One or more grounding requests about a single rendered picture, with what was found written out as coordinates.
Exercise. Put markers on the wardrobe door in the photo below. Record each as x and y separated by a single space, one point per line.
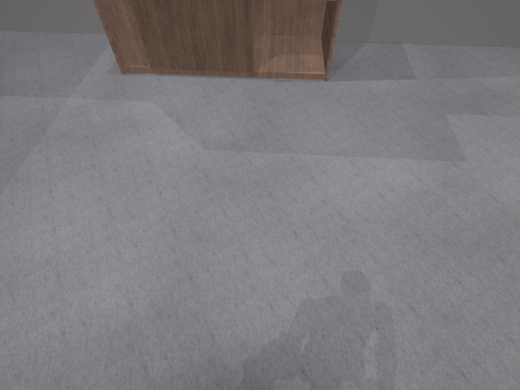
200 35
126 33

